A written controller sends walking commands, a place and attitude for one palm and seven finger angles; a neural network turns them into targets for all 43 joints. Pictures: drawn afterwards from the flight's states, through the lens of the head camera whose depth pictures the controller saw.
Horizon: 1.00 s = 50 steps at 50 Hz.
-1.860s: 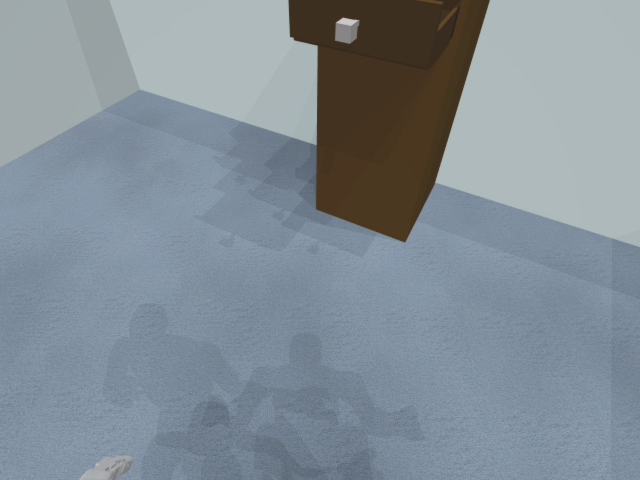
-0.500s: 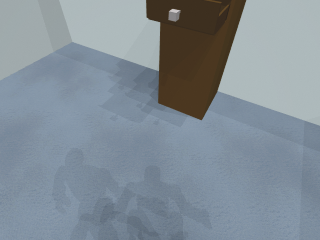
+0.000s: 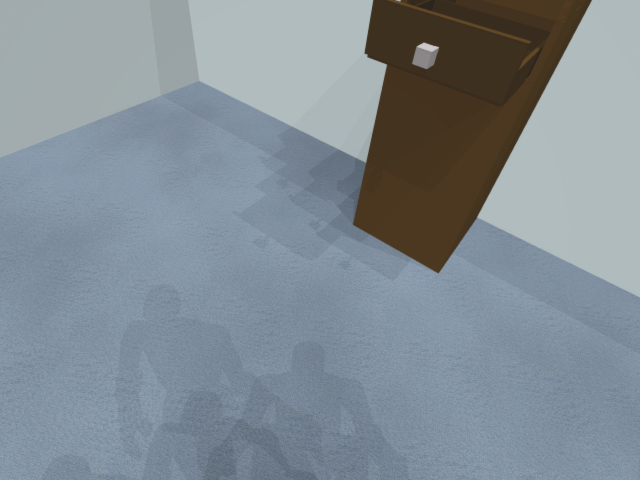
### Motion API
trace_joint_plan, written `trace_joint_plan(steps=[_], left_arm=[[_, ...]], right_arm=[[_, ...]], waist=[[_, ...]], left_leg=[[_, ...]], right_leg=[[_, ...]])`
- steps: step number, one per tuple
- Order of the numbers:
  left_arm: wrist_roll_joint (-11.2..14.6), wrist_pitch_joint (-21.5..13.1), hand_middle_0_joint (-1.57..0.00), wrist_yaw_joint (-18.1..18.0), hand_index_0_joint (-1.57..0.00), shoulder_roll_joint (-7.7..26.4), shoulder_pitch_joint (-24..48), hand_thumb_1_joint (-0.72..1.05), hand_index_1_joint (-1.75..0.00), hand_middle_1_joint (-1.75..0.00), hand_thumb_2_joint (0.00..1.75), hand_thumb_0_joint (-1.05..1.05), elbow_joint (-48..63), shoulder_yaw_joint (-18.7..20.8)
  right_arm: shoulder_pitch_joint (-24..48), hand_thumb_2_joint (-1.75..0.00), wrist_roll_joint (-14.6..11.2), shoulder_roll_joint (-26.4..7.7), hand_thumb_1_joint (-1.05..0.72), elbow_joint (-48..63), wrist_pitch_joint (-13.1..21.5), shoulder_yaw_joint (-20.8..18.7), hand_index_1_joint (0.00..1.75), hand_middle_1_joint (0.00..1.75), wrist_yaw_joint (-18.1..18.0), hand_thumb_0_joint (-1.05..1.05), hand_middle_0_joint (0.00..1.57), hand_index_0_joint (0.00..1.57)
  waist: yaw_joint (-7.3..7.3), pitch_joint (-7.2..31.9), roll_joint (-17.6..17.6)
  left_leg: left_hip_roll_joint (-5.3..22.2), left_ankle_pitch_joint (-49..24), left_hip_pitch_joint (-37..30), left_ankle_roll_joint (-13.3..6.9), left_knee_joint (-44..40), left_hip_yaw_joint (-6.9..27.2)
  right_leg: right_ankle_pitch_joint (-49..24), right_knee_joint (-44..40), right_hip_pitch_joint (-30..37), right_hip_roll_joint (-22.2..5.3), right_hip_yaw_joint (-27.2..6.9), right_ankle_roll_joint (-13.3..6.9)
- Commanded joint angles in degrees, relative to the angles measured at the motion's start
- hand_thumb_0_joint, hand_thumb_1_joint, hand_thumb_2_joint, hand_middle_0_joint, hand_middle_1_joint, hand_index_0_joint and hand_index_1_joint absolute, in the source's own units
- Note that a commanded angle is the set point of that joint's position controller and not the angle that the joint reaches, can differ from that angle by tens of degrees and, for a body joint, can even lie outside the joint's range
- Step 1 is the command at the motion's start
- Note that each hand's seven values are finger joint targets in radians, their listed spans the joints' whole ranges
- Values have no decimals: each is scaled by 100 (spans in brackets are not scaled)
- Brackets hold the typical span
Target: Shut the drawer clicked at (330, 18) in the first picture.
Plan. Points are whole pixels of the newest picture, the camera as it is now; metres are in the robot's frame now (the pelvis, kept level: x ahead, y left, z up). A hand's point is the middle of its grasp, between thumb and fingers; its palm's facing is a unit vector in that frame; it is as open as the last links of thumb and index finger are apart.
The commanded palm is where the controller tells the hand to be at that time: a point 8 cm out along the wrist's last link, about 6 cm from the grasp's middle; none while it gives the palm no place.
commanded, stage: walk to a spot facing it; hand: left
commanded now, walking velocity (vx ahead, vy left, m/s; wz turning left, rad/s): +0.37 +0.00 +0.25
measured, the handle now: (429, 53) +1.00 -0.20 +0.14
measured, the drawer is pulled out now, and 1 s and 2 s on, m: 0.21 0.21 0.21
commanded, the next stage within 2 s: turn to face it in 0.48 s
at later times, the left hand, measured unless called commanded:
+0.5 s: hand (205, 395) +0.28 +0.19 -0.17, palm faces -0.01 -0.99 -0.13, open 7.4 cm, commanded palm none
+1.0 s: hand (205, 340) +0.38 +0.22 -0.18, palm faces +0.00 -0.98 -0.20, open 7.4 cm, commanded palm none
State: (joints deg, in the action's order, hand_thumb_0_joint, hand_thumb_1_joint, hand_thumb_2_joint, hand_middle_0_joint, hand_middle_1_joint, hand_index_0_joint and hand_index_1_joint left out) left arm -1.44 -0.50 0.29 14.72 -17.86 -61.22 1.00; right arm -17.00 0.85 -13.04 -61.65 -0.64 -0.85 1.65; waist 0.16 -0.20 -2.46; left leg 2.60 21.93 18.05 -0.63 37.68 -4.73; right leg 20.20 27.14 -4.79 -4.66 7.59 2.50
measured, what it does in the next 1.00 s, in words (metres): walks ahead: right foot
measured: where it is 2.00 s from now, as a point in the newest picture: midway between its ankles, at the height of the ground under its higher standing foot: (300, 451)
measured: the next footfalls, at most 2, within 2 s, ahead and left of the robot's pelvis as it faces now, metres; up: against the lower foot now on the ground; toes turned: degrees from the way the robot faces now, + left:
right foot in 0.58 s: +0.40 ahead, -0.08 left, +0.00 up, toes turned -6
left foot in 1.02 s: +0.46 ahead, +0.15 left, +0.00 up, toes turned -3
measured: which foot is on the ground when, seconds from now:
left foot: down 0.00-0.58, up 0.60-1.00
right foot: down 0.00-0.02, up 0.04-0.56, down 0.58-1.00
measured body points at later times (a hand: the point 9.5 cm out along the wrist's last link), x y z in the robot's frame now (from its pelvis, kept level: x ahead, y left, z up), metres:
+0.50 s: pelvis +0.19 +0.02 +0.00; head +0.22 +0.03 +0.45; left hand +0.28 +0.24 -0.16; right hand +0.08 -0.16 -0.15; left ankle +0.04 +0.10 -0.73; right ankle +0.35 -0.09 -0.70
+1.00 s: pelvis +0.36 +0.03 +0.00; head +0.39 +0.03 +0.45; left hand +0.38 +0.27 -0.16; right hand +0.47 -0.22 -0.13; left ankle +0.42 +0.15 -0.73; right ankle +0.36 -0.07 -0.73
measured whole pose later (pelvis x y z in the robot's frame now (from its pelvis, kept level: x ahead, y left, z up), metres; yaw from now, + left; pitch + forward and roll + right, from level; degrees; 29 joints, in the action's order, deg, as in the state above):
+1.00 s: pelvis +0.36 +0.03 +0.00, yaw -7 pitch +0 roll -1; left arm -0.9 0.8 -0.3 10.4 -16.4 -59.1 4.1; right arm -4.2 0.4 -9.8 -54.6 0.6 -2.2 -1.7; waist -3.0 -3.2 -0.3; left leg 3.8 16.3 21.5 4.1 36.4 -2.8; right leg 15.1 31.8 -16.8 3.0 -0.1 -2.3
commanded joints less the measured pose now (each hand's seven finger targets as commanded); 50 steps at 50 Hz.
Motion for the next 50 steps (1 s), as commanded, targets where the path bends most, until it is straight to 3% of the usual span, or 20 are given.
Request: trace_joint_plan(steps=[1,2,4,7,10,16,22,25,27,28,29,30,32,33,36,39,45,48,49,50], left_arm=[[87,-52,-20,16,-20,324,286,90,-30,-30,90,0,582,156],[21,-91,-20,-2,-20,365,703,90,-30,-30,90,0,865,118],[-33,-138,-20,15,-20,318,758,90,-30,-30,90,0,715,200],[-44,-158,-20,102,-20,124,329,90,-30,-30,90,0,394,181],[-39,-103,-20,72,-20,-43,149,90,-30,-30,90,0,289,183],[-4,-64,-20,82,-20,-205,868,90,-30,-30,90,0,528,224],[42,-161,-20,105,-20,-371,1627,90,-30,-30,90,0,755,208],[24,-212,-20,60,-20,-271,971,90,-30,-30,90,0,614,243],[-26,-282,-20,7,-20,-29,-272,90,-30,-30,90,0,247,341],[-76,-364,-20,-41,-20,307,-1085,90,-30,-30,90,0,43,445],[-56,-399,-20,-108,-20,853,-1578,90,-30,-30,90,0,-57,577],[77,-368,-20,-132,-20,953,-1440,90,-30,-30,90,0,-50,575],[93,-330,-20,-180,-20,421,-403,90,-30,-30,90,0,206,444],[77,-342,-20,-196,-20,174,-126,90,-30,-30,90,0,254,345],[13,-317,-20,-203,-20,45,401,90,-30,-30,90,0,424,281],[11,-245,-20,-153,-20,190,363,90,-30,-30,90,0,488,352],[21,-82,-20,-105,-20,547,126,90,-30,-30,90,0,583,524],[41,21,-20,-107,-20,611,232,90,-30,-30,90,0,669,579],[62,58,-20,-112,-20,554,325,90,-30,-30,90,0,716,573],[108,86,-20,-94,-20,331,298,90,-30,-30,90,0,808,528]], right_arm=[[-1631,-90,93,-1309,-90,-52,294,-407,30,30,-128,0,20,20],[-1940,-90,39,-1425,-90,-79,306,-410,30,30,-196,0,20,20],[-1274,-90,15,-970,-90,76,318,-315,30,30,-240,0,20,20],[-935,-90,-9,-479,-90,84,519,-192,30,30,-286,0,20,20],[-1222,-90,-51,-279,-90,-112,611,-166,30,30,-331,0,20,20],[-1586,-90,-49,-27,-90,-380,640,-158,30,30,-397,0,20,20],[-1840,-90,26,13,-90,-564,617,-163,30,30,-430,0,20,20],[-1634,-90,13,-209,-90,-563,592,-210,30,30,-451,0,20,20],[-1416,-90,-11,-326,-90,-472,566,-262,30,30,-440,0,20,20],[-1359,-90,-62,-233,-90,-386,568,-245,30,30,-386,0,20,20],[-1685,-90,-143,123,-90,-234,619,-200,30,30,-358,0,20,20],[-1396,-90,-133,9,-90,-184,595,-214,30,30,-384,0,20,20],[-675,-90,-62,146,-90,18,515,-232,30,30,-344,0,20,20],[-487,-90,-21,239,-90,59,435,-196,30,30,-326,0,20,20],[-738,-90,27,388,-90,67,168,-167,30,30,-327,0,20,20],[-477,-90,28,332,-90,235,81,-175,30,30,-307,0,20,20],[600,-90,-15,-13,-90,768,137,-215,30,30,-330,0,20,20],[622,-90,-40,-139,-90,865,170,-245,30,30,-373,0,20,20],[429,-90,-44,-238,-90,799,201,-268,30,30,-395,0,20,20],[244,-90,-14,-554,-90,788,239,-323,30,30,-422,0,20,20]], waist=[[720,-310,2585],[732,-534,2049],[448,-747,974],[111,-582,421],[69,-361,634],[162,-819,681],[378,-1053,907],[28,-697,959],[-526,-53,660],[-857,483,240],[-782,1311,-1034],[-703,1296,-574],[-421,56,-10],[-197,-260,252],[280,-244,-97],[250,5,-326],[-94,408,-453],[-16,431,-412],[93,495,-342],[149,578,404]], left_leg=[[1492,1404,-1945,-561,-2501,2834],[1966,1857,-1782,-931,-3114,3892],[1766,1643,-1154,-1049,-3076,3464],[1271,-337,-1076,-831,-2959,2145],[1043,-1840,-1559,-743,-2809,1434],[1093,-2672,-2008,-808,-2875,970],[1006,-4112,-2060,-702,-2576,549],[1116,-5960,-2158,-694,-1669,404],[919,-5985,-1725,-466,-147,279],[619,-4541,-595,-302,1387,166],[-451,-3,931,-40,3511,-24],[-352,1056,1099,-97,4408,547],[182,427,1272,-30,4251,560],[366,249,1098,17,3932,601],[451,128,383,223,2747,365],[328,-378,366,385,1870,151],[128,-289,426,505,616,144],[61,-570,-231,502,-369,142],[162,-1029,-905,472,-1101,143],[831,-1655,-1696,250,-1622,726]], right_leg=[[1363,2620,-3091,228,365,-113],[1451,3462,-3647,278,-321,-211],[538,4163,-3703,-156,-718,-344],[-491,3930,-3245,-329,-688,-196],[-838,3775,-3329,-266,-558,-96],[-1202,3087,-4011,-283,-376,-47],[-1227,1354,-3193,72,-29,-328],[-896,991,-2136,418,98,-595],[-1280,468,-521,581,121,-707],[-1755,404,962,-159,-705,-1019],[-3260,-73,2246,-1962,-3405,-1797],[-3701,-560,1821,-2275,-3848,-2198],[-3459,-884,159,-1853,-2946,-1982],[-3608,-906,-651,-1563,-2420,-1820],[-3653,-1081,-1820,-1060,-1368,-1419],[-3551,-978,-1725,-698,-1286,-1324],[-3605,-498,-784,-726,-2034,-1315],[-3300,-132,-874,-642,-2219,-1129],[-2953,141,-1202,-463,-2123,-911],[-1887,667,-1900,51,-1741,-597]])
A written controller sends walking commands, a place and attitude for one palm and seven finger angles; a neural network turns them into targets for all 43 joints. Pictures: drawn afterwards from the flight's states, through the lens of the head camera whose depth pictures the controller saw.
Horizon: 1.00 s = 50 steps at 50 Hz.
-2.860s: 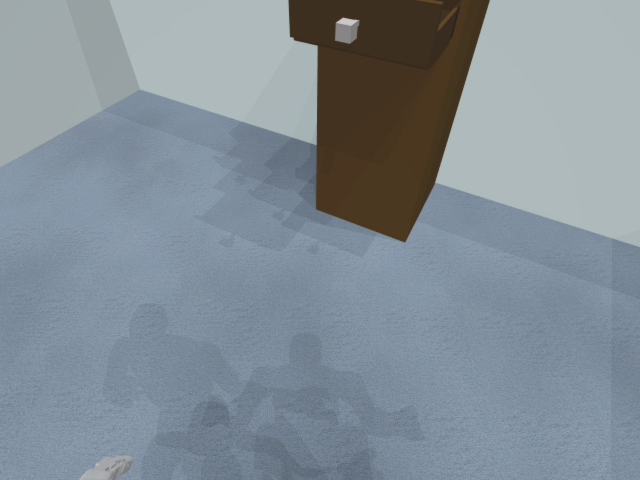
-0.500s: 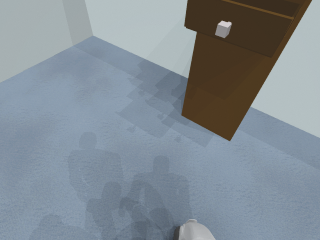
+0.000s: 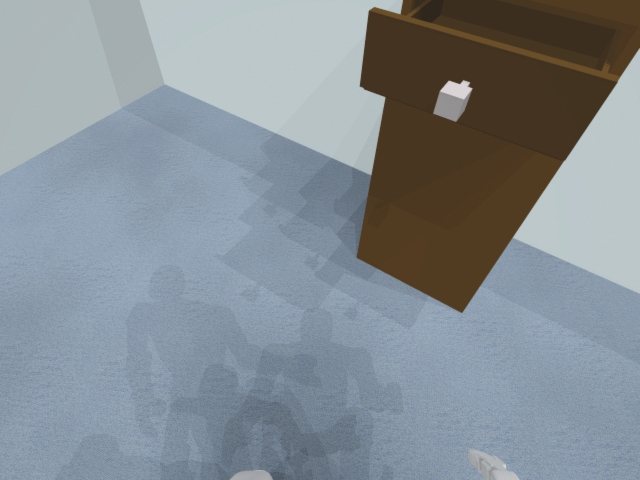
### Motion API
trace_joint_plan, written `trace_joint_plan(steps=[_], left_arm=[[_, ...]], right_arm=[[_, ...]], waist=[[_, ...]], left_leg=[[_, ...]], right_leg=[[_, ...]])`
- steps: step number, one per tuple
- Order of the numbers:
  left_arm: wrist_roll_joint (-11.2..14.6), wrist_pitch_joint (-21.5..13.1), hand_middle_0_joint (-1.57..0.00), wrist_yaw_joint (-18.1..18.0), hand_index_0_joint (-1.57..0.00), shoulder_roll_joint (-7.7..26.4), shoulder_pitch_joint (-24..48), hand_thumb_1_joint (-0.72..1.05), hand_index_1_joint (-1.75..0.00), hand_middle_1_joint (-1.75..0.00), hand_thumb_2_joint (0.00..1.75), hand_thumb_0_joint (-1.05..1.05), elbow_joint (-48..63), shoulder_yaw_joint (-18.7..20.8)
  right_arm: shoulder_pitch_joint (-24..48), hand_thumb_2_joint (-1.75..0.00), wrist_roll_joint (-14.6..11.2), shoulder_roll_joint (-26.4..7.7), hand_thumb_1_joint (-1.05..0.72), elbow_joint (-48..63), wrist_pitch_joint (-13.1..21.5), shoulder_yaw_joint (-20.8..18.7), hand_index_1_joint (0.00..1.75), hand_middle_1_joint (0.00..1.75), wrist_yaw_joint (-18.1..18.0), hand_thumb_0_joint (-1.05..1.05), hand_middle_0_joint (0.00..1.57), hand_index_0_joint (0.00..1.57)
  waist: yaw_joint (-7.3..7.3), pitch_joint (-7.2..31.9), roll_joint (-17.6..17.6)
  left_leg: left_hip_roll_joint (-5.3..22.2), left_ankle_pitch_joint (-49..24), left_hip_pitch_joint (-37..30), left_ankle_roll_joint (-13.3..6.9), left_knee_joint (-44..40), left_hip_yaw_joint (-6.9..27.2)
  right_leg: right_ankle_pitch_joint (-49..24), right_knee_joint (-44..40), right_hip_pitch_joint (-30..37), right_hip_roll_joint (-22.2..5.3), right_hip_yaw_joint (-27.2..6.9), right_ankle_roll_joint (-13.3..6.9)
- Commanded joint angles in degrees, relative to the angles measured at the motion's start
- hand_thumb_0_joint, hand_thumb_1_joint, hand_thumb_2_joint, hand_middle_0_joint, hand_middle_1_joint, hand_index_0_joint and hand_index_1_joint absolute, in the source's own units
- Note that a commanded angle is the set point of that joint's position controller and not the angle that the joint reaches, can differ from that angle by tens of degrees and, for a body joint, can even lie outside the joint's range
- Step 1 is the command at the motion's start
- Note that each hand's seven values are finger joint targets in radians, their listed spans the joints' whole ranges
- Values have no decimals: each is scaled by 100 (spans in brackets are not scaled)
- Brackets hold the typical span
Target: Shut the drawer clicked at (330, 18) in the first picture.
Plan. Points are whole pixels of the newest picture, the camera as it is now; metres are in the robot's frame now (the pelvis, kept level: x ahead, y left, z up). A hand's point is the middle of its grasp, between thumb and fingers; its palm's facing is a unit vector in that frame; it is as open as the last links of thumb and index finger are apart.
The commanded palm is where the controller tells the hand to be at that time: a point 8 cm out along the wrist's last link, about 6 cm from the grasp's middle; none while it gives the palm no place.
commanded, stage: turn to face it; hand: left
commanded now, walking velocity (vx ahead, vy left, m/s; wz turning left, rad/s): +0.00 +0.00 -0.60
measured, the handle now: (456, 95) +0.67 -0.14 +0.14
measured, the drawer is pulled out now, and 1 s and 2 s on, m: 0.21 0.21 0.21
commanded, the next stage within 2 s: take the last steps up to it in 0.58 s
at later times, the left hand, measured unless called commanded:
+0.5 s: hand (231, 451) +0.17 +0.15 -0.14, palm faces -0.27 -0.91 -0.31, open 7.4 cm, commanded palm none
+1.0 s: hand out of the picture +0.12 +0.15 -0.17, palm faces -0.35 -0.92 -0.16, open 7.4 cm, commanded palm none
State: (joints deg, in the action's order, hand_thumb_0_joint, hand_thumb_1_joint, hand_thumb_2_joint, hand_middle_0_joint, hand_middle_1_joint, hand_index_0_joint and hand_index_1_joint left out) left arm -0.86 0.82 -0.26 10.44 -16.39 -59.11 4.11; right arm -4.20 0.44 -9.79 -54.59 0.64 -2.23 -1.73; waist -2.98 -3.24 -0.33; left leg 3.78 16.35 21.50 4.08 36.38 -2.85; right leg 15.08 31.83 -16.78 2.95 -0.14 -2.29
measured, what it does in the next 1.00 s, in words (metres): steps on the spot, turning right: left foot, then right foot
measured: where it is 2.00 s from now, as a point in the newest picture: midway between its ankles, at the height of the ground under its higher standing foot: outside the picture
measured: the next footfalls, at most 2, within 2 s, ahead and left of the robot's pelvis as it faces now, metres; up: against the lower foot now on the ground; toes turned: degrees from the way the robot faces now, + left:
left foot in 0.02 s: +0.09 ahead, +0.13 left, +0.00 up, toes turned +4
right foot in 0.42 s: +0.03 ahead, -0.13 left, +0.00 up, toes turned -22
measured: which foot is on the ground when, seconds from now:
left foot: up 0.00-0.00, down 0.02-0.42, up 0.44-0.88, down 0.90-1.00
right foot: down 0.00-0.02, up 0.04-0.40, down 0.42-0.90, up 0.92-1.00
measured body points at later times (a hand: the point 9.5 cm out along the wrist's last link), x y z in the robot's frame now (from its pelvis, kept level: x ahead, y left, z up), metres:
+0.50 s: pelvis +0.00 -0.02 -0.01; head +0.03 -0.07 +0.44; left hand +0.19 +0.19 -0.12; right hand -0.06 -0.28 -0.17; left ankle +0.03 +0.12 -0.69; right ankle -0.01 -0.12 -0.73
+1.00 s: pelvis +0.03 -0.02 +0.01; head +0.03 +0.00 +0.46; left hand +0.14 +0.19 -0.15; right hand -0.05 -0.24 -0.13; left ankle +0.04 +0.09 -0.73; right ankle -0.02 -0.12 -0.68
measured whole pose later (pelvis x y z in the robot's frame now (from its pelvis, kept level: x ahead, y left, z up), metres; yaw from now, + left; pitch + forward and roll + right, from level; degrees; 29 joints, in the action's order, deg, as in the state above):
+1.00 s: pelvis +0.03 -0.02 +0.01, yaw -23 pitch +0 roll -1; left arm -1.4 2.4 1.3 11.7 -16.8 -59.7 3.9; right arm -18.7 1.7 -8.7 -57.9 1.4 -1.5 -1.2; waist 1.0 1.1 -1.5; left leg 2.9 17.4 9.2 -0.8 26.8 -5.4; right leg 22.1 52.4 -24.3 1.3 1.6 -1.8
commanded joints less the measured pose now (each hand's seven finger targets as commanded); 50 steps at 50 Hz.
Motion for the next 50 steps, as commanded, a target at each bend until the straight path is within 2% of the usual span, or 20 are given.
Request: trace_joint_plan(steps=[1,2,3,7,17,19,20,21,22,23,24,28,34,39,41,43,45,46,47,50], left_arm=[[86,-31,-20,9,-20,475,68,90,-30,-30,90,0,706,175],[22,-24,-20,-2,-20,637,146,90,-30,-30,90,0,742,183],[-23,35,-20,2,-20,715,78,90,-30,-30,90,0,674,243],[-55,136,-20,129,-20,608,10,90,-30,-30,90,0,656,276],[-46,135,-20,141,-20,437,669,90,-30,-30,90,0,1075,135],[-48,65,-20,123,-20,541,321,90,-30,-30,90,0,972,154],[-65,-6,-20,95,-20,797,-42,90,-30,-30,90,0,870,195],[-135,-89,-20,3,-20,1526,-280,90,-30,-30,90,0,804,313],[-39,-71,-20,-65,-20,1811,-482,90,-30,-30,90,0,743,344],[-31,-42,-20,-104,-20,1683,-402,90,-30,-30,90,0,751,308],[-20,-56,-20,-134,-20,1491,-106,90,-30,-30,90,0,802,308],[-19,-57,-20,-115,-20,1078,712,90,-30,-30,90,0,1015,145],[-30,-57,-20,-93,-20,1123,348,90,-30,-30,90,0,807,142],[-68,-96,-20,-49,-20,1112,241,90,-30,-30,90,0,658,163],[-54,-121,-20,-37,-20,1084,342,90,-30,-30,90,0,620,159],[13,-96,-20,4,-20,904,445,90,-30,-30,90,0,578,125],[47,-92,-20,88,-20,317,495,90,-30,-30,90,0,754,14],[-38,-87,-20,109,-20,535,878,90,-30,-30,90,0,867,82],[-75,-109,-20,157,-20,614,753,90,-30,-30,90,0,816,115],[-98,-120,-20,232,-20,428,317,90,-30,-30,90,0,433,97]], right_arm=[[-1187,-90,79,-1381,-90,121,111,-283,30,30,-74,0,20,20],[-1210,-90,73,-1432,-90,185,33,-283,30,30,-62,0,20,20],[-907,-90,106,-1167,-90,261,30,-240,30,30,-66,0,20,20],[-369,-90,87,-904,-90,472,70,-170,30,30,-66,0,20,20],[-979,-90,127,-1227,-90,224,-24,-411,30,30,58,0,20,20],[-900,-90,105,-1256,-90,231,-55,-415,30,30,80,0,20,20],[-910,-90,68,-1159,-90,261,-73,-401,30,30,106,0,20,20],[-966,-90,34,-644,-90,435,-109,-276,30,30,145,0,20,20],[-589,-90,38,-573,-90,629,-172,-192,30,30,108,0,20,20],[-612,-90,14,-612,-90,590,-219,-199,30,30,65,0,20,20],[-600,-90,38,-625,-90,487,-243,-194,30,30,53,0,20,20],[-1122,-90,86,-711,-90,100,-261,-225,30,30,87,0,20,20],[-957,-90,69,-641,-90,74,-266,-181,30,30,53,0,20,20],[-919,-90,94,-567,-90,101,-131,-139,30,30,104,0,20,20],[-1285,-90,89,-512,-90,-8,-25,-123,30,30,103,0,20,20],[-1962,-90,87,-474,-90,-290,71,-88,30,30,65,0,20,20],[-2409,-90,176,-1329,-90,-307,88,-251,30,30,2,0,20,20],[-2274,-90,166,-1348,-90,-240,66,-244,30,30,-18,0,20,20],[-1965,-90,156,-1157,-90,-164,95,-162,30,30,-4,0,20,20],[-1609,-90,118,-765,-90,-172,237,-67,30,30,-15,0,20,20]], waist=[[496,918,1675],[528,676,1468],[385,500,1035],[151,350,878],[512,482,1408],[295,633,1138],[99,839,544],[-48,848,-1532],[-219,918,-1770],[-126,880,-1228],[-29,722,-1511],[399,523,-783],[227,462,-634],[131,359,-734],[283,384,-651],[574,328,-273],[783,-191,2177],[814,-826,1564],[588,-790,1332],[341,-493,692]], left_leg=[[2153,-2427,-2504,-823,-1766,1859],[2570,-2788,-1983,-1296,-1790,1949],[2345,-2393,-1530,-1321,-1938,1503],[1583,-2492,-1303,-1036,-1797,131],[1772,-2412,-1561,-1037,-1372,-416],[1644,-2146,-1278,-745,-783,-709],[1382,-1559,-839,-430,6,-955],[673,1065,779,-44,1295,-1197],[384,2076,1131,14,2228,-455],[424,1851,1108,-58,2676,-23],[401,1528,1240,-51,2921,139],[330,420,883,50,2891,116],[139,557,703,66,1932,74],[77,911,175,-88,818,-18],[-1,777,-524,-200,-91,-75],[-71,254,-1935,-286,-1324,-203],[2017,2824,-2092,-1053,-3018,2672],[2362,3131,-1227,-1351,-3414,2989],[2169,2913,-1013,-1390,-3417,2797],[1312,1036,-1224,-1043,-3031,1139]], right_leg=[[1293,1526,-1641,-17,-163,264],[2157,2691,-1581,-236,-59,360],[1876,3322,-1548,-361,-152,425],[926,3889,-1592,-586,91,565],[974,1099,-595,-537,675,475],[157,62,189,-452,742,372],[-698,-721,980,-648,468,286],[-2124,-1324,1895,-2089,-1390,-173],[-3565,-1199,1547,-2764,-2043,-769],[-3244,-1113,1354,-2646,-1566,-1004],[-2846,-1236,1110,-2304,-1638,-889],[-2083,-1275,608,-1651,-725,-581],[-1756,-1414,832,-1664,-1096,-772],[677,-1928,597,-1715,-1692,-945],[1042,-1812,288,-1624,-1700,-895],[1679,-1259,-702,-1089,-1241,-524],[1712,1299,-2319,55,319,67],[1374,2147,-2401,-318,-91,39],[1029,2540,-2336,-487,-194,43],[123,3077,-2049,-542,-53,162]])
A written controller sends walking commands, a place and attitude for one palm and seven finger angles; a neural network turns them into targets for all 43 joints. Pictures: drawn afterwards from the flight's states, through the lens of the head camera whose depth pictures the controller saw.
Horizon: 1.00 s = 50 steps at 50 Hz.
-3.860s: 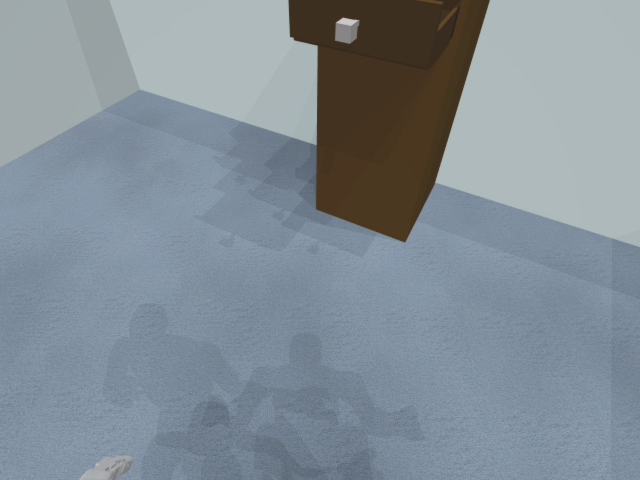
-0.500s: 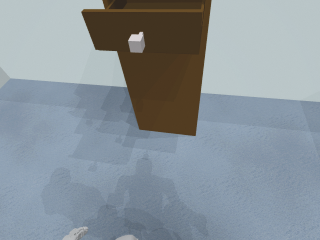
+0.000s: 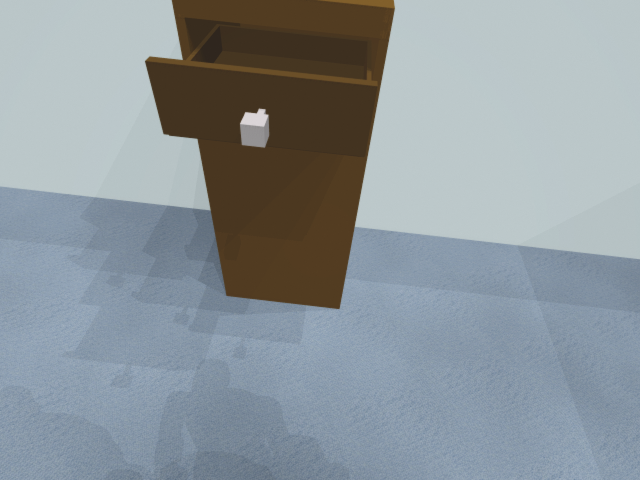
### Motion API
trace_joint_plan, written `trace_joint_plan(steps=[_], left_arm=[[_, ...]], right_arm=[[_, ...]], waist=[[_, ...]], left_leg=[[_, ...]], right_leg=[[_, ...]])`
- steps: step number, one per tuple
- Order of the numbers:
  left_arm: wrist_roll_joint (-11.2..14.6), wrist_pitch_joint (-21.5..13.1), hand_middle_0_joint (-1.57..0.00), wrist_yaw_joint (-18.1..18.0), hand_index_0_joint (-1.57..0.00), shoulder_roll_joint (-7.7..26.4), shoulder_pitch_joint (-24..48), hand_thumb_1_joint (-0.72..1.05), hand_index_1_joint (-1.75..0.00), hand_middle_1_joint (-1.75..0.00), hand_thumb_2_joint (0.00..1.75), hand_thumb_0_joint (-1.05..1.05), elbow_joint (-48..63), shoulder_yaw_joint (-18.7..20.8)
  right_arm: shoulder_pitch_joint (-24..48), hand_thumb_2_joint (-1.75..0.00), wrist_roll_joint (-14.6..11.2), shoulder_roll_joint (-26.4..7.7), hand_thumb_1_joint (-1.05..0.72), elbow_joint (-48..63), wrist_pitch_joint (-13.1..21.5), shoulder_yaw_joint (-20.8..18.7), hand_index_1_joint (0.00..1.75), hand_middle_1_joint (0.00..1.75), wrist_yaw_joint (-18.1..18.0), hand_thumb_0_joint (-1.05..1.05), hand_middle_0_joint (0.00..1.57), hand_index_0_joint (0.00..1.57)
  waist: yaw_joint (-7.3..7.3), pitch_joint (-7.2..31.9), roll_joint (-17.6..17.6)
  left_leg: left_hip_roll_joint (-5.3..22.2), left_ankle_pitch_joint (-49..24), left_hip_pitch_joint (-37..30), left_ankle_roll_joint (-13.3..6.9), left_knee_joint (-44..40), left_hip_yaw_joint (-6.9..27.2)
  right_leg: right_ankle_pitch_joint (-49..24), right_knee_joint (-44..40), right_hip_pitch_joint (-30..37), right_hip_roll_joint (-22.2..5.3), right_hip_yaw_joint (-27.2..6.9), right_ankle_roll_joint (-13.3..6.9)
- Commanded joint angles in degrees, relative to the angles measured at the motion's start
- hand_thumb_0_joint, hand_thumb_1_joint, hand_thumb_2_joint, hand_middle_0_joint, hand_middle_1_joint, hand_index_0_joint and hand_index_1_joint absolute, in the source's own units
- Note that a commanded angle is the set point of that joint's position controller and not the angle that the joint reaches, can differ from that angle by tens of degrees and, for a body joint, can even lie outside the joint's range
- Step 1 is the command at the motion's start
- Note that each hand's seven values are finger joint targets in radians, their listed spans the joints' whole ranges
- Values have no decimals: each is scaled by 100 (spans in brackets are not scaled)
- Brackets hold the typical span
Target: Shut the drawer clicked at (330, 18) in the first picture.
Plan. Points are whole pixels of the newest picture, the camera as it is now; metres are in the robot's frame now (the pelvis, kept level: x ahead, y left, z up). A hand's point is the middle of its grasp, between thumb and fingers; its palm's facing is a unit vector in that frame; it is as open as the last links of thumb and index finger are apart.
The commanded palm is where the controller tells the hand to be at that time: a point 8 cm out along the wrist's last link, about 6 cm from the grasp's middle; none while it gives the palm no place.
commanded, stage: take the last steps up to it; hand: left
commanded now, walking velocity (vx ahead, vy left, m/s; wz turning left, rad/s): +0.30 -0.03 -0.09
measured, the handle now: (257, 123) +0.64 +0.14 +0.13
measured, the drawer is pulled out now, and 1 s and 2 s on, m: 0.21 0.21 0.21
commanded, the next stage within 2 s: come to a stop and stand still in 0.58 s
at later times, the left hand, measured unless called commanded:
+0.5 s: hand (243, 455) +0.20 +0.11 -0.16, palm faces +0.03 -0.97 -0.22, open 7.2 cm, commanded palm none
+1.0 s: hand (235, 421) +0.25 +0.14 -0.18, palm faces +0.02 -0.98 -0.22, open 7.4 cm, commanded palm none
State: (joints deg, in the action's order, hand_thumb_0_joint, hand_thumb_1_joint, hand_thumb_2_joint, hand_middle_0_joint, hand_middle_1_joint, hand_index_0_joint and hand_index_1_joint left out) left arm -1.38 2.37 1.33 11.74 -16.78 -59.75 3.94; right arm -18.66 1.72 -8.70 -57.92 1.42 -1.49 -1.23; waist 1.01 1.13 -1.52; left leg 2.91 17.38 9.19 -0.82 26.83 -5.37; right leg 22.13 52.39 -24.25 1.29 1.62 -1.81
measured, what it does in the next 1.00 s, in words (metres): walks ahead: right foot, then left foot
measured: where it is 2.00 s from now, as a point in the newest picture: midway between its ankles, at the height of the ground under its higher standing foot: outside the picture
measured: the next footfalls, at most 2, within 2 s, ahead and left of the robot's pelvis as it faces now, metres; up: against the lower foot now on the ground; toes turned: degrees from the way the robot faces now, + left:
right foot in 0.32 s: +0.19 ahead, -0.17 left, +0.00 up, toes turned -11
left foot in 0.74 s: +0.32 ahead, +0.06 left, +0.00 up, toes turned +8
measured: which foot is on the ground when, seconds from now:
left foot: down 0.00-0.32, up 0.34-0.72, down 0.74-1.00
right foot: up 0.00-0.30, down 0.32-0.76, up 0.78-1.00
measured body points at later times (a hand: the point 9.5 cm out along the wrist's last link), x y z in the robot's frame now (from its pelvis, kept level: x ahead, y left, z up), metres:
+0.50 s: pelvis +0.14 -0.07 +0.00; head +0.15 -0.08 +0.45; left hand +0.20 +0.17 -0.15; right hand +0.11 -0.30 -0.17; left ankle +0.11 +0.06 -0.66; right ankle +0.15 -0.16 -0.74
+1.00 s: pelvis +0.24 -0.05 +0.00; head +0.29 -0.04 +0.44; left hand +0.25 +0.19 -0.16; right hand +0.33 -0.28 -0.15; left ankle +0.28 +0.06 -0.74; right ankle +0.21 -0.18 -0.69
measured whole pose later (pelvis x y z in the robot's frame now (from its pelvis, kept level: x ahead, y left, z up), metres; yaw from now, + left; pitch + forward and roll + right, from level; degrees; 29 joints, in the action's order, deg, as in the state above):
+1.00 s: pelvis +0.24 -0.05 +0.00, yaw -2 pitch -1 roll +0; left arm -0.6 2.6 -2.2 10.3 -13.1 -60.3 2.7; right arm -3.9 0.7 -8.1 -57.8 -0.6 -2.6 -2.7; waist -1.0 -7.7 -0.7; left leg 3.9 10.8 15.6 -1.6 27.3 -9.3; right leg 29.3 55.4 -23.4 -2.1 1.5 1.6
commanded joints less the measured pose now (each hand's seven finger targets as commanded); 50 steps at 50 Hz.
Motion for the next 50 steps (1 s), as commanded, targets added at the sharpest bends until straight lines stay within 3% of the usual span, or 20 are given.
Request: trace_joint_plan(steps=[1,6,10,12,14,15,16,17,19,22,24,32,34,36,37,38,39,42,47,50], left_arm=[[-32,-283,-20,76,-20,238,290,90,-30,-30,90,0,450,85],[-17,-296,-20,71,-20,97,682,90,-30,-30,90,0,512,6],[18,-366,-20,74,-20,7,1036,90,-30,-30,90,0,584,-33],[18,-411,-20,66,-20,54,838,90,-30,-30,90,0,480,-2],[-15,-489,-20,33,-20,270,-270,90,-30,-30,90,0,79,82],[-52,-580,-20,-24,-20,704,-1051,90,-30,-30,90,0,-168,183],[-18,-611,-20,-113,-20,1373,-1698,90,-30,-30,90,0,-305,319],[83,-577,-20,-170,-20,1350,-1694,90,-30,-30,90,0,-305,280],[72,-576,-20,-196,-20,901,-721,90,-30,-30,90,0,-118,193],[14,-612,-20,-243,-20,230,-55,90,-30,-30,90,0,45,5],[-9,-637,-20,-247,-20,193,-24,90,-30,-30,90,0,50,-55],[-25,-644,-20,-224,-20,566,-318,90,-30,-30,90,0,-104,8],[5,-598,-20,-237,-20,538,-302,90,-30,-30,90,0,-146,14],[55,-516,-20,-268,-20,201,-395,90,-30,-30,90,0,-205,-107],[103,-464,-20,-301,-20,-54,-616,90,-30,-30,90,0,-183,-182],[144,-405,-20,-350,-20,-154,-829,90,-30,-30,90,0,-248,-237],[123,-352,-20,-387,-20,-131,-829,90,-30,-30,90,0,-310,-256],[69,-187,-20,-430,-20,143,-537,90,-30,-30,90,0,-225,-183],[44,-27,-20,-373,-20,205,-194,90,-30,-30,90,0,117,-5],[49,31,-20,-350,-20,140,-190,90,-30,-30,90,0,292,64]], right_arm=[[-256,-90,-24,-867,-90,101,195,-138,30,30,-68,0,20,20],[-863,-90,-32,-736,-90,-251,255,-154,30,30,-69,0,20,20],[-970,-90,21,-808,-90,-431,220,-205,30,30,-40,0,20,20],[-891,-90,19,-835,-90,-475,194,-233,30,30,-21,0,20,20],[-731,-90,-39,-775,-90,-491,181,-215,30,30,-4,0,20,20],[-774,-90,-103,-596,-90,-449,207,-182,30,30,51,0,20,20],[-838,-90,-149,-239,-90,-240,242,-92,30,30,82,0,20,20],[-412,-90,-134,-504,-90,-76,176,-147,30,30,63,0,20,20],[-140,-90,-115,-366,-90,-176,155,-201,30,30,82,0,20,20],[-360,-90,-38,-107,-90,-301,0,-199,30,30,115,0,20,20],[-471,-90,-22,-28,-90,-344,-80,-175,30,30,136,0,20,20],[430,-90,-55,-208,-90,94,46,-154,30,30,231,0,20,20],[335,-90,-45,-271,-90,47,100,-132,30,30,201,0,20,20],[-213,-90,-32,-527,-90,-201,188,-116,30,30,100,0,20,20],[-389,-90,-30,-894,-90,-214,197,-163,30,30,25,0,20,20],[-228,-90,-78,-1002,-90,-197,120,-137,30,30,-34,0,20,20],[21,-90,-91,-927,-90,-195,61,-96,30,30,-92,0,20,20],[342,-90,-120,-862,-90,-184,-47,-143,30,30,-211,0,20,20],[596,-90,-75,-1131,-90,34,-218,-388,30,30,-219,0,20,20],[1044,-90,-44,-1115,-90,205,-231,-420,30,30,-161,0,20,20]], waist=[[-69,-810,824],[111,-843,929],[215,-908,1096],[101,-808,1036],[-425,-268,552],[-755,282,-287],[-847,809,-1803],[-867,559,-1209],[-564,-97,-754],[-59,-594,-261],[65,-656,-373],[-173,-433,-495],[-86,-381,-386],[64,61,367],[15,354,1208],[-96,471,1513],[-126,254,1265],[-77,-116,1494],[9,449,539],[-134,520,826]], left_leg=[[1267,471,-199,-549,-1987,1106],[1329,-916,-755,-744,-1788,603],[1451,-1357,-548,-757,-1502,452],[1390,-1333,-215,-667,-1178,414],[970,-1445,270,-385,51,-2],[610,-878,1182,-153,1460,-330],[-86,1573,2390,47,3251,-395],[65,1705,2609,-55,4099,283],[450,808,2677,-75,4524,451],[581,125,1990,51,3854,385],[532,-55,1768,156,3360,207],[296,-229,1554,154,1178,-54],[171,-597,944,128,533,-155],[411,-2682,-399,79,-176,199],[1324,-4640,-1052,-286,-69,1063],[1919,-5789,-932,-750,-272,1394],[1879,-5922,-685,-894,-459,1205],[1772,-6898,-655,-896,-392,988],[1886,-5689,-924,-1075,-298,816],[1759,-4406,-363,-941,-420,565]], right_leg=[[-732,1015,-1304,-391,-151,150],[-812,62,-1405,-652,156,270],[-452,-1278,-622,-610,446,213],[-588,-1733,152,-452,573,140],[-1075,-2387,1774,-280,644,30],[-570,-2692,3079,-1129,-371,-277],[-554,-3512,3898,-2628,-2684,-819],[-662,-3909,3442,-2796,-2919,-958],[136,-4085,2227,-2504,-2222,-886],[-779,-4246,938,-1977,-771,-648],[-1263,-4286,644,-1815,-243,-608],[-2035,-3862,1650,-1803,-104,-731],[-2129,-3468,1580,-1656,27,-583],[-2376,-2210,1272,-1033,455,-119],[-1005,-1688,679,-660,588,186],[705,-1324,735,-553,483,329],[1145,-1055,808,-569,277,338],[978,-437,343,-631,7,364],[767,630,-158,-398,-176,351],[489,555,56,-419,-236,348]])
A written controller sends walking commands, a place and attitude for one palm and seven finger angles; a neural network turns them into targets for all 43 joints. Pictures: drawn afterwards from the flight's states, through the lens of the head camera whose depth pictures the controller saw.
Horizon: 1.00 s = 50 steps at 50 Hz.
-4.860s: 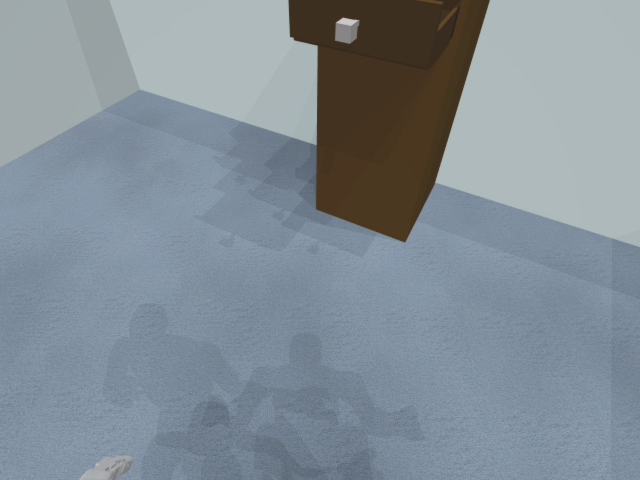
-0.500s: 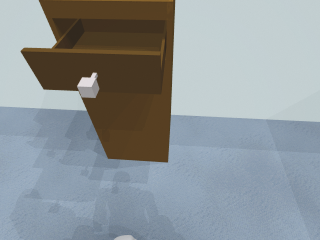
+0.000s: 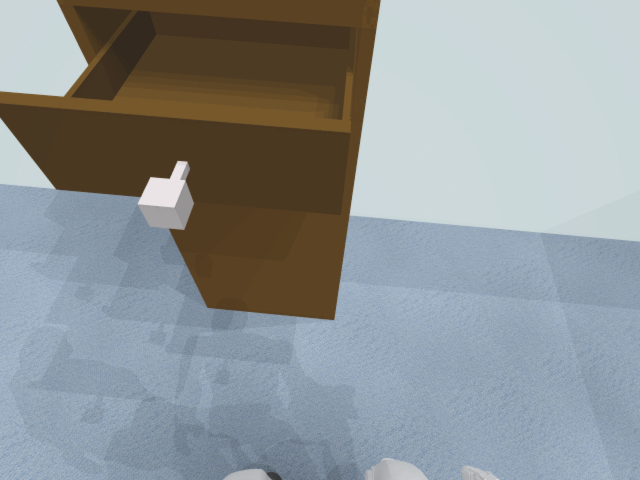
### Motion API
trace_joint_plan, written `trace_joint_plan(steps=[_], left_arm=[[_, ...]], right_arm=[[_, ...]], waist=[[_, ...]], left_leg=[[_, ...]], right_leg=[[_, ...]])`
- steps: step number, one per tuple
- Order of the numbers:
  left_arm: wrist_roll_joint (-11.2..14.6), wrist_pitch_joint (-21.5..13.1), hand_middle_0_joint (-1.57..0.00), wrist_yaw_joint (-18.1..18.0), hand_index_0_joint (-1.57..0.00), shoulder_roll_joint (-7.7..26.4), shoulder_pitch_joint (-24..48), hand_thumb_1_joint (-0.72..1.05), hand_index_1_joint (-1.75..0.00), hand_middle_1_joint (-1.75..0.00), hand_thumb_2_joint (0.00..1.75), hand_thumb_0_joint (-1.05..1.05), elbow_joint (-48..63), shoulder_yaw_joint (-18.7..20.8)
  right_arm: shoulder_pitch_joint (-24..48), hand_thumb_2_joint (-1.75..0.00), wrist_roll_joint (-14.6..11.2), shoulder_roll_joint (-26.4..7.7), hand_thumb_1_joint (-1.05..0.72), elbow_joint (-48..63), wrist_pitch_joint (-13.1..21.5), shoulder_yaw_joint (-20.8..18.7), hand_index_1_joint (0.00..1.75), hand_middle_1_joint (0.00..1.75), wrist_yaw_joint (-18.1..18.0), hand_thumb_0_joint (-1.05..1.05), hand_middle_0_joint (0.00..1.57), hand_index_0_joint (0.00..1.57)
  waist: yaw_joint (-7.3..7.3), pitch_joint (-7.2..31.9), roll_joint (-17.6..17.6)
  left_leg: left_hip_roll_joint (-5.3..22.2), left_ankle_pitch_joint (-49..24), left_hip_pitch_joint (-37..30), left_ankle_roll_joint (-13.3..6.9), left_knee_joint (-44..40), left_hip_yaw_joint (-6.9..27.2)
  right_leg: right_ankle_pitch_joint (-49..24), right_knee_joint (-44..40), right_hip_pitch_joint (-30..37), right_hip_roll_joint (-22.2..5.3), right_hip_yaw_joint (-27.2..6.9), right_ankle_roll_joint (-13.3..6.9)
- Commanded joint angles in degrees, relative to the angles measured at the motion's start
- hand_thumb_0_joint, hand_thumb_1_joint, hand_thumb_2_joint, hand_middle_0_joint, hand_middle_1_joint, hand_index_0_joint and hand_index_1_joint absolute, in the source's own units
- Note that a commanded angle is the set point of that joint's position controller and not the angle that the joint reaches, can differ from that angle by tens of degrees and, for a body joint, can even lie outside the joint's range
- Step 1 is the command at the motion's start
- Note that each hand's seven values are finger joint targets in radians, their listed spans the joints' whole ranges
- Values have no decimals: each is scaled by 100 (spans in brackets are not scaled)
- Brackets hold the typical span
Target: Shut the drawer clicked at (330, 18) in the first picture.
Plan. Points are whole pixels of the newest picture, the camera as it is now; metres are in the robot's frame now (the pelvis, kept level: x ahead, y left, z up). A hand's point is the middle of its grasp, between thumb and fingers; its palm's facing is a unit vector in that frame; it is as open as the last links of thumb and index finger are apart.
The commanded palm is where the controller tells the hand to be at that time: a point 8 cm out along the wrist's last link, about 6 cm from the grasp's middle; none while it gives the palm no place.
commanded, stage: come to a stop and stand still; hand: left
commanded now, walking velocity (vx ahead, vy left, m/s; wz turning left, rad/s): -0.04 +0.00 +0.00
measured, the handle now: (173, 190) +0.39 +0.21 +0.13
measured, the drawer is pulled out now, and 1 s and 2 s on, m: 0.21 0.21 0.21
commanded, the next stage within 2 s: look again from close up in 1.14 s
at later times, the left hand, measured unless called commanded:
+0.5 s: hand out of the picture +0.01 +0.13 -0.15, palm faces +0.11 -0.96 -0.27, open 7.3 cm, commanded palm none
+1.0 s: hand out of the picture -0.04 +0.18 -0.17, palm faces +0.07 -0.98 -0.19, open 7.4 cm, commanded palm none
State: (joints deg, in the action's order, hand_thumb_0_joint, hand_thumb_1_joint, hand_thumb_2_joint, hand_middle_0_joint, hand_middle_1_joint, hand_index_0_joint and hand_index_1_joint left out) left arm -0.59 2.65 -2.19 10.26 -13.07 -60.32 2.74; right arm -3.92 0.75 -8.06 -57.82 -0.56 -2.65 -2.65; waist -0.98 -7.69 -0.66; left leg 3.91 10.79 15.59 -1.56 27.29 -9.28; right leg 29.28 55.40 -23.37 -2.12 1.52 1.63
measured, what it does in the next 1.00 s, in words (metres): steps on the spot: right foot, then left foot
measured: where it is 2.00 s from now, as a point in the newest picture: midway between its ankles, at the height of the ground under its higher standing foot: outside the picture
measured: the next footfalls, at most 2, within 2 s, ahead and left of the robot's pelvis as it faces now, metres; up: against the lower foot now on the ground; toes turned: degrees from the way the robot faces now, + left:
right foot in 0.16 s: -0.01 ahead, -0.13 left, +0.00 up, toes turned -2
left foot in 0.68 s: -0.03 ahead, +0.11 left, +0.00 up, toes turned +5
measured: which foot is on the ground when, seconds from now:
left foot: down 0.00-0.16, up 0.18-0.66, down 0.68-1.00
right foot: up 0.00-0.14, down 0.16-1.00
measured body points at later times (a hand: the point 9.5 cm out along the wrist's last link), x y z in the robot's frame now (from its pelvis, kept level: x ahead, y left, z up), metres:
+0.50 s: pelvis -0.02 -0.06 +0.01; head +0.01 -0.09 +0.46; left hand +0.01 +0.18 -0.13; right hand +0.00 -0.31 -0.16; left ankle -0.08 +0.10 -0.68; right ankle +0.00 -0.15 -0.74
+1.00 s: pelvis -0.03 +0.01 +0.00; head -0.01 +0.00 +0.45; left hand -0.04 +0.23 -0.16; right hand +0.02 -0.22 -0.16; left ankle -0.07 +0.10 -0.74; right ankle -0.05 -0.12 -0.74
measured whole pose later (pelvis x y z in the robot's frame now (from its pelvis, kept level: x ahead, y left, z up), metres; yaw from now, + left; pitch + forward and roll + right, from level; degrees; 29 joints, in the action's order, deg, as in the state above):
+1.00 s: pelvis -0.03 +0.01 +0.00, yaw +2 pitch +0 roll +0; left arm -0.5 0.2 -1.6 8.4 -14.8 -64.8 0.3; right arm -11.6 0.1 -9.7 -62.6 0.5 -1.3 -2.5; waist -0.8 -1.7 0.2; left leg -0.7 16.5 8.4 -1.4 24.7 -4.1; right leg 15.9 26.6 -10.9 -3.1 2.6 1.4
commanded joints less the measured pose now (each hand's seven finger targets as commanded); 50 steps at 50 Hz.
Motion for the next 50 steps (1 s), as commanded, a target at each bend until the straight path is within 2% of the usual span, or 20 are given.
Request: trace_joint_plan(steps=[1,4,6,7,8,9,10,15,24,28,31,33,34,35,36,37,39,44,47,50], left_arm=[[-24,14,-20,15,-20,276,-550,90,-30,-30,90,0,394,186],[-34,-54,-20,24,-20,232,-804,90,-30,-30,90,0,385,143],[-94,-166,-20,11,-20,429,-1076,90,-30,-30,90,0,282,138],[-162,-247,-20,-18,-20,878,-802,90,-30,-30,90,0,382,149],[-155,-246,-20,-5,-20,1275,-509,90,-30,-30,90,0,579,185],[-125,-227,-20,8,-20,1332,-368,90,-30,-30,90,0,653,176],[-136,-222,-20,-2,-20,1317,-120,90,-30,-30,90,0,700,219],[-73,-278,-20,8,-20,1057,107,90,-30,-30,90,0,772,210],[-105,-321,-20,-18,-20,1088,-650,90,-30,-30,90,0,481,257],[-137,-282,-20,9,-20,1157,-472,90,-30,-30,90,0,415,273],[-95,-236,-20,21,-20,1110,-187,90,-30,-30,90,0,342,256],[-26,-183,-20,38,-20,825,-71,90,-30,-30,90,0,326,168],[8,-155,-20,58,-20,536,-192,90,-30,-30,90,0,335,104],[-9,-138,-20,63,-20,359,-124,90,-30,-30,90,0,340,54],[-43,-142,-20,76,-20,333,-110,90,-30,-30,90,0,291,35],[-72,-99,-20,82,-20,286,-158,90,-30,-30,90,0,225,31],[-87,-99,-20,108,-20,362,-244,90,-30,-30,90,0,49,-5],[-20,-261,-20,73,-20,311,-492,90,-30,-30,90,0,-157,-99],[-10,-362,-20,8,-20,540,-660,90,-30,-30,90,0,-291,-100],[3,-377,-20,-22,-20,436,-535,90,-30,-30,90,0,-345,-132]], right_arm=[[-303,-90,66,-1178,-90,247,-39,-299,30,30,10,0,20,20],[-39,-90,85,-1139,-90,309,-70,-299,30,30,109,0,20,20],[-165,-90,26,-931,-90,274,-106,-262,30,30,168,0,20,20],[-438,-90,-28,-552,-90,293,-142,-198,30,30,212,0,20,20],[-367,-90,-27,-456,-90,441,-197,-175,30,30,229,0,20,20],[-321,-90,-1,-659,-90,414,-270,-210,30,30,242,0,20,20],[-254,-90,27,-666,-90,393,-307,-216,30,30,266,0,20,20],[-936,-90,54,-867,-90,84,-239,-226,30,30,310,0,20,20],[-751,-90,27,-765,-90,222,-177,-131,30,30,253,0,20,20],[-872,-90,-22,-670,-90,199,-123,-84,30,30,245,0,20,20],[-1386,-90,-33,-610,-90,-3,-54,-44,30,30,206,0,20,20],[-1671,-90,-25,-746,-90,-148,29,-36,30,30,176,0,20,20],[-1571,-90,27,-1059,-90,-86,62,-80,30,30,161,0,20,20],[-1298,-90,39,-1297,-90,27,33,-93,30,30,139,0,20,20],[-949,-90,68,-1250,-90,101,4,-50,30,30,135,0,20,20],[-783,-90,61,-1136,-90,100,39,-33,30,30,116,0,20,20],[-747,-90,47,-945,-90,19,66,49,30,30,63,0,20,20],[-1129,-90,-5,-867,-90,-232,165,54,30,30,2,0,20,20],[-1243,-90,-80,-688,-90,-292,209,68,30,30,24,0,20,20],[-1264,-90,-46,-711,-90,-423,179,67,30,30,22,0,20,20]], waist=[[40,1307,867],[-114,1193,1253],[-247,1136,499],[-96,908,-886],[-106,551,-1676],[-136,472,-1117],[-66,262,-966],[53,437,-778],[-323,972,-737],[-262,1002,-1093],[29,1138,-1069],[183,1084,-383],[126,931,664],[79,591,1232],[-28,278,982],[-69,56,1336],[-75,-40,1397],[-31,761,638],[60,1117,87],[126,1118,-467]], left_leg=[[1604,-3232,-664,-806,-524,905],[1386,-1577,-54,-605,-506,865],[798,48,347,-160,186,619],[118,1295,711,213,994,298],[-202,2106,899,296,1802,535],[-109,2079,662,250,2348,935],[-106,1775,900,221,2710,1066],[-160,741,1215,355,3331,1073],[-154,1329,1169,486,2040,972],[-237,1408,523,381,1213,786],[-330,617,-389,319,25,587],[-21,49,-1281,220,-761,783],[773,177,-1078,-42,-1125,1778],[1315,661,-289,-352,-1640,2246],[1303,1358,456,-484,-1879,2167],[1170,1590,709,-488,-2131,2132],[850,631,368,-441,-1912,1743],[639,-2649,-1169,-401,-686,1263],[295,-2101,-894,-19,-402,1035],[303,-1913,-1070,73,-435,986]], right_leg=[[-296,-12,201,-104,-174,-24],[-834,-1237,951,-125,113,-75],[-1858,-2880,1578,-201,53,-19],[-1868,-3730,1294,-1061,-1096,-260],[-1951,-4292,579,-1967,-2193,-740],[-974,-4521,54,-2123,-2125,-1060],[-488,-4611,-88,-1967,-2098,-1019],[-1472,-4185,832,-1472,-1149,-811],[-3099,-3877,2242,-1739,-1282,-1119],[-2861,-3911,1839,-1610,-1168,-1108],[-2421,-3682,1429,-1301,-844,-819],[-1520,-3205,599,-815,-418,-419],[-1020,-2686,174,-370,-42,-194],[-687,-2324,305,-188,314,-64],[-658,-2003,612,-169,194,-84],[-653,-1721,629,-194,160,-81],[-758,-1443,483,-209,13,-100],[-1550,-2953,849,-209,44,-27],[-3928,-3215,1749,-652,-366,-247],[-4079,-3107,1665,-603,-287,-283]])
